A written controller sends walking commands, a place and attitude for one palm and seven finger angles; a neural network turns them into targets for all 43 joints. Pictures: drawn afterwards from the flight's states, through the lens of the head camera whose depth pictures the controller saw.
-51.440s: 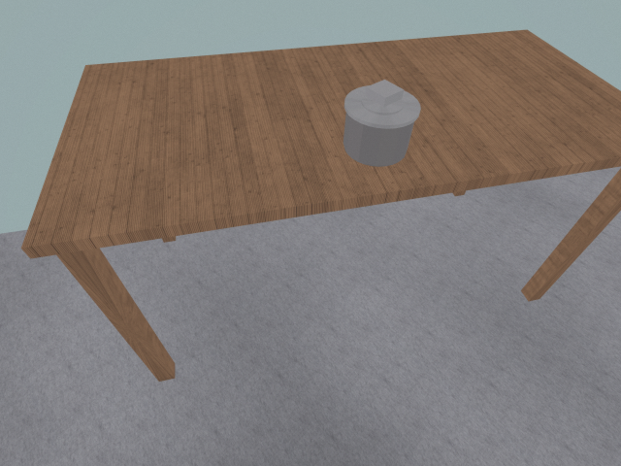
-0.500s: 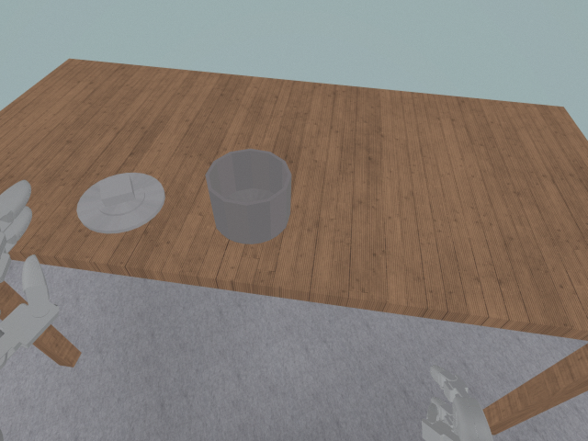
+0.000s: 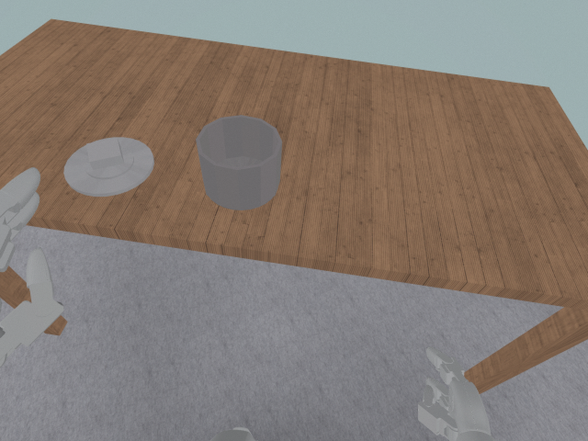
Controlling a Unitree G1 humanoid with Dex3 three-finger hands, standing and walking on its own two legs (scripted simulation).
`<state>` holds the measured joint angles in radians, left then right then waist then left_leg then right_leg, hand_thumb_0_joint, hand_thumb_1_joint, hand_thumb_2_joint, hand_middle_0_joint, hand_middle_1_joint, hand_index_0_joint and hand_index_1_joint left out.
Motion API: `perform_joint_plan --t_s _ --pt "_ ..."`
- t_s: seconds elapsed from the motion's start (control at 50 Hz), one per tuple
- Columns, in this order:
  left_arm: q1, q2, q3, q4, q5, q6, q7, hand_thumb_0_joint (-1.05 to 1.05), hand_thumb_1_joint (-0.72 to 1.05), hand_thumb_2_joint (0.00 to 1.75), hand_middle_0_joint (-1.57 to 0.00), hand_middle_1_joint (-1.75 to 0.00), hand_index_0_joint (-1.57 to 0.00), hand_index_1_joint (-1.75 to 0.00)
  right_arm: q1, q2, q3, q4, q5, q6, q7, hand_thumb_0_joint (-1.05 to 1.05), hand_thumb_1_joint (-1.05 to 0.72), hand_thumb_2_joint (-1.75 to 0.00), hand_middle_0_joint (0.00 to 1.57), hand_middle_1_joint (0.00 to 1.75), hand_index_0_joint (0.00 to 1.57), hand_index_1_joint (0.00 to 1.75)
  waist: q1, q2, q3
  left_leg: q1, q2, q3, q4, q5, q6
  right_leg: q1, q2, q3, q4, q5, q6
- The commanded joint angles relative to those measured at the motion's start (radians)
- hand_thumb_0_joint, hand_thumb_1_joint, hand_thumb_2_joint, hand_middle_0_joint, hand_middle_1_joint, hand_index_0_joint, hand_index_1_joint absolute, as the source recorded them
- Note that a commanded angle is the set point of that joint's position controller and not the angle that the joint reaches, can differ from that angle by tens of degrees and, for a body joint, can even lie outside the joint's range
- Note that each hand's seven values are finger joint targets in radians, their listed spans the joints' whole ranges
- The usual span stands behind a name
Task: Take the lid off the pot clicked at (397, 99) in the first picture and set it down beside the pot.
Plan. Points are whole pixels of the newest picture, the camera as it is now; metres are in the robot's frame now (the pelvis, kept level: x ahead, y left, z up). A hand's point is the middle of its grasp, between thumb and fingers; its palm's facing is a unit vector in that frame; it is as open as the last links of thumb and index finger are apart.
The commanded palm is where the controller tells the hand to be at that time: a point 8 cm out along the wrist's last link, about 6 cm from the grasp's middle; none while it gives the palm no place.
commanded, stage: step back with the hand held close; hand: left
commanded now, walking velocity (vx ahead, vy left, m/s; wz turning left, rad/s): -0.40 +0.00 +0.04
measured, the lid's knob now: (105, 153) +0.57 +0.38 +0.02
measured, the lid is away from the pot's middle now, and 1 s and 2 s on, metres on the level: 0.25 0.25 0.25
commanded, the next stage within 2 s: stop stepping back and stand still in 0.46 s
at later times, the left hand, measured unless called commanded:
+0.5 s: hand (7, 400) +0.13 +0.22 +0.19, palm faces +0.27 -0.85 -0.46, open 7.4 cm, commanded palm +0.06 +0.28 +0.20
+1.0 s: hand out of the picture +0.02 +0.27 +0.19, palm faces +0.38 -0.83 -0.40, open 7.4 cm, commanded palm -0.04 +0.32 +0.20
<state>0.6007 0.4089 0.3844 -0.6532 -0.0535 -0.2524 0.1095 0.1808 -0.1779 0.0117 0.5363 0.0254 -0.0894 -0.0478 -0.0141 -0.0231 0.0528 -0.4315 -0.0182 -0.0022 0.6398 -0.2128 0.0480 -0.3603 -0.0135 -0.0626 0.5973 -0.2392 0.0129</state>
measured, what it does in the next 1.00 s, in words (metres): walks backwards: left foot, then right foot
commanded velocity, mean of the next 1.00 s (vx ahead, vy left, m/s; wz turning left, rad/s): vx -0.13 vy -0.02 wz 0.00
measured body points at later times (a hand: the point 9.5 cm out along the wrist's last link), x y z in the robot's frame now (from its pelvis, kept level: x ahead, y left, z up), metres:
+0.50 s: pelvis -0.08 +0.00 +0.00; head -0.04 +0.03 +0.45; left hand +0.10 +0.26 +0.22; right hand +0.10 -0.21 -0.07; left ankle +0.01 +0.12 -0.72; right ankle -0.06 -0.14 -0.72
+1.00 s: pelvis -0.16 +0.04 +0.00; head -0.20 +0.05 +0.45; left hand -0.01 +0.32 +0.21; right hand -0.01 -0.20 -0.07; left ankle -0.16 +0.13 -0.71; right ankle -0.11 -0.09 -0.72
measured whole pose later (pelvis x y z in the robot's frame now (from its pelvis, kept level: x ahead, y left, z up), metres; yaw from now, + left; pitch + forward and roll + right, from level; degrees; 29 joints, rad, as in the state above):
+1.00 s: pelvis -0.16 +0.04 +0.00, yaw +1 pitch -2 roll -2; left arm 0.57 0.42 0.37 -0.58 -0.05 -0.21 0.11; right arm 0.26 -0.20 0.00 0.62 0.04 -0.10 -0.04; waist -0.02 -0.01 -0.06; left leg -0.35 0.00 0.00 0.83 -0.44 0.03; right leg -0.32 0.00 -0.06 0.60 -0.25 -0.02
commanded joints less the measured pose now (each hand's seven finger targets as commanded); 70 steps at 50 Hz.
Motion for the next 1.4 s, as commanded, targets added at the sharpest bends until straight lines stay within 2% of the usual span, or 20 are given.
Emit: perform_joint_plan --t_s 0.0,0.1,0.2,0.34,0.42,0.48,0.52,0.54,0.56,0.6,0.7,0.76,0.84,0.92,1.0,1.04,1.1,1.32,1.34,1.38 --pt "0.017 0.164 0.131 -0.239 -0.009 -0.066 0.029 0.0 0.9 0.9 -0.2 -0.3 -0.2 -0.3 -0.057 -0.148 -0.073 -0.164 0.003 -0.042 -0.007 0.0 -0.9 -0.9 0.2 0.3 0.2 0.3 -0.007 0.016 -0.142 -0.097 0.113 -0.143 -0.081 -0.35 0.005 0.089 -0.175 0.197 -0.132 -0.025 -0.084" --pt "-0.007 0.169 0.121 -0.217 -0.014 -0.044 0.052 0.0 0.9 0.9 -0.2 -0.3 -0.2 -0.3 -0.038 -0.116 -0.073 -0.118 -0.002 -0.019 0.004 0.0 -0.9 -0.9 0.2 0.3 0.2 0.3 -0.025 -0.15 -0.169 0.112 0.033 -0.075 0.309 -0.221 -0.034 -0.088 -0.372 0.282 -0.292 0.084 -0.174" --pt "-0.033 0.138 0.111 -0.229 0.0 -0.067 0.055 0.0 0.9 0.9 -0.2 -0.3 -0.2 -0.3 -0.081 -0.154 -0.073 -0.137 -0.007 -0.049 -0.018 0.0 -0.9 -0.9 0.2 0.3 0.2 0.3 -0.028 0.333 -0.052 -0.083 0.285 -0.333 -0.32 -0.008 0.072 0.02 -0.037 0.051 0.215 -0.029 -0.012" --pt "-0.005 0.14 0.123 -0.304 -0.007 -0.056 0.038 0.0 0.9 0.9 -0.2 -0.3 -0.2 -0.3 -0.037 -0.131 -0.094 -0.087 -0.012 -0.1 0.016 0.0 -0.9 -0.9 0.2 0.3 0.2 0.3 0.004 0.202 -0.254 0.295 0.298 -0.188 -0.145 0.643 0.048 -0.043 -0.017 0.053 0.065 -0.167 0.007" --pt "0.03 0.161 0.126 -0.265 -0.006 -0.053 0.019 0.0 0.9 0.9 -0.2 -0.3 -0.2 -0.3 -0.054 -0.152 -0.076 -0.089 -0.012 -0.103 0.02 0.0 -0.9 -0.9 0.2 0.3 0.2 0.3 0.013 0.158 -0.256 0.154 0.227 -0.155 -0.086 0.213 -0.005 0.182 -0.041 0.019 -0.222 0.176 0.006" --pt "0.027 0.173 0.132 -0.171 -0.02 -0.053 0.014 0.0 0.9 0.9 -0.2 -0.3 -0.2 -0.3 -0.017 -0.134 -0.097 -0.092 0.011 -0.074 0.012 0.0 -0.9 -0.9 0.2 0.3 0.2 0.3 -0.018 -0.211 -0.241 0.045 0.051 -0.014 0.173 -0.25 -0.063 0.073 -0.304 0.217 -0.254 0.147 -0.122" --pt "0.052 0.162 0.126 -0.153 -0.032 -0.031 0.019 0.0 0.9 0.9 -0.2 -0.3 -0.2 -0.3 -0.066 -0.124 -0.104 -0.082 0.019 -0.048 0.009 0.0 -0.9 -0.9 0.2 0.3 0.2 0.3 -0.007 -0.211 -0.2 0.072 0.048 -0.06 0.492 -0.275 -0.063 -0.075 -0.399 0.258 -0.295 0.121 -0.189" --pt "-0.276 -0.045 -0.288 0.678 0.077 0.15 -0.088 0.0 0.9 0.9 -0.2 -0.3 -0.2 -0.3 0.002 -0.22 -0.128 0.21 -0.037 -0.089 0.065 0.0 -0.9 -0.9 0.2 0.3 0.2 0.3 -0.066 -0.08 -0.169 -0.038 0.12 -0.095 0.502 -0.269 -0.062 -0.122 -0.423 0.18 -0.178 0.315 -0.146" --pt "-0.135 0.217 0.162 -0.265 -0.022 0.008 -0.012 0.0 0.9 0.9 -0.2 -0.3 -0.2 -0.3 -0.068 -0.097 -0.097 -0.149 0.033 -0.046 0.036 0.0 -0.9 -0.9 0.2 0.3 0.2 0.3 -0.012 -0.126 -0.173 0.118 0.049 -0.066 0.436 -0.234 -0.061 -0.144 -0.314 0.178 -0.202 0.2 -0.14" --pt "0.04 0.192 0.133 -0.116 -0.007 -0.026 0.027 0.0 0.9 0.9 -0.2 -0.3 -0.2 -0.3 -0.098 -0.1 -0.053 -0.129 0.027 -0.035 -0.009 0.0 -0.9 -0.9 0.2 0.3 0.2 0.3 -0.024 -0.202 -0.116 0.106 0.067 -0.046 0.106 -0.261 -0.027 -0.095 -0.271 0.148 -0.184 0.054 -0.095" --pt "-0.004 0.196 0.115 -0.369 -0.002 -0.045 0.039 0.0 0.9 0.9 -0.2 -0.3 -0.2 -0.3 -0.07 -0.147 -0.068 -0.127 0.012 -0.12 -0.011 0.0 -0.9 -0.9 0.2 0.3 0.2 0.3 -0.011 0.311 -0.123 0.189 0.252 -0.182 -0.301 0.208 0.068 -0.07 0.032 0.017 0.231 -0.221 0.016" --pt "-0.006 0.181 0.122 -0.346 0.005 -0.01 0.047 0.0 0.9 0.9 -0.2 -0.3 -0.2 -0.3 -0.036 -0.145 -0.062 -0.099 0.004 -0.149 -0.002 0.0 -0.9 -0.9 0.2 0.3 0.2 0.3 -0.007 0.335 -0.071 0.073 0.243 -0.163 -0.293 0.119 0.064 0.035 0.009 0.047 0.174 -0.186 0.011" --pt "-0.011 0.159 0.091 -0.1 0.018 0.009 0.029 0.0 0.9 0.9 -0.2 -0.3 -0.2 -0.3 0.002 -0.16 -0.068 -0.082 0.021 -0.119 0.015 0.0 -0.9 -0.9 0.2 0.3 0.2 0.3 -0.018 0.016 -0.125 0.072 0.103 -0.05 -0.056 -0.116 0.005 0.215 -0.037 0.054 -0.18 0.076 -0.005" --pt "-0.066 0.142 0.079 -0.012 -0.007 0.014 0.014 0.0 0.9 0.9 -0.2 -0.3 -0.2 -0.3 -0.013 -0.155 -0.088 -0.074 0.016 -0.066 -0.009 0.0 -0.9 -0.9 0.2 0.3 0.2 0.3 -0.028 -0.226 -0.042 0.172 -0.012 0.038 0.305 -0.259 -0.013 -0.212 -0.224 0.338 -0.402 -0.577 -0.131" --pt "-0.118 0.124 0.051 -0.055 -0.008 0.022 0.015 0.0 0.9 0.9 -0.2 -0.3 -0.2 -0.3 -0.051 -0.141 -0.043 -0.1 0.004 -0.051 -0.023 0.0 -0.9 -0.9 0.2 0.3 0.2 0.3 -0.04 -0.068 -0.008 0.204 0.06 -0.032 -0.072 -0.323 0.019 -0.246 -0.139 0.164 -0.214 -0.498 -0.084" --pt "-0.126 0.135 0.061 -0.147 0.0 0.006 0.029 0.0 0.9 0.9 -0.2 -0.3 -0.2 -0.3 -0.084 -0.172 -0.037 -0.13 0.005 -0.074 -0.033 0.0 -0.9 -0.9 0.2 0.3 0.2 0.3 -0.034 0.33 0.036 0.043 0.273 -0.413 -0.505 -0.649 0.095 -0.154 0.079 0.002 0.289 -0.303 -0.012" --pt "-0.105 0.165 0.085 -0.183 0.019 0.02 0.03 0.0 0.9 0.9 -0.2 -0.3 -0.2 -0.3 -0.053 -0.135 -0.049 -0.11 -0.006 -0.104 0.0 0.0 -0.9 -0.9 0.2 0.3 0.2 0.3 -0.009 0.181 -0.007 -0.015 0.298 -0.4 -0.458 -0.384 0.152 -0.146 0.04 0.11 0.586 -0.196 -0.006" --pt "-0.097 0.155 0.086 -0.11 0.005 0.014 0.034 0.0 0.9 0.9 -0.2 -0.3 -0.2 -0.3 -0.019 -0.154 -0.049 -0.072 -0.014 -0.1 -0.016 0.0 -0.9 -0.9 0.2 0.3 0.2 0.3 -0.019 0.087 -0.127 0.102 0.124 -0.094 -0.211 -0.054 0.012 0.261 -0.03 0.064 -0.206 0.028 -0.068" --pt "-0.11 -0.079 -0.29 0.677 0.084 0.139 -0.073 0.0 0.9 0.9 -0.2 -0.3 -0.2 -0.3 0.008 -0.244 -0.109 0.13 0.002 -0.155 0.06 0.0 -0.9 -0.9 0.2 0.3 0.2 0.3 -0.052 0.05 -0.129 0.082 0.114 -0.068 -0.021 0.093 -0.009 0.149 -0.181 0.075 -0.097 0.278 -0.091" --pt "-0.125 -0.097 -0.264 0.737 0.116 0.25 -0.092 0.0 0.9 0.9 -0.2 -0.3 -0.2 -0.3 0.11 -0.188 -0.116 0.125 -0.021 -0.013 0.064 0.0 -0.9 -0.9 0.2 0.3 0.2 0.3 -0.052 -0.017 -0.125 0.121 0.119 -0.088 -0.041 0.059 -0.01 0.021 -0.115 0.034 0.009 0.048 -0.097"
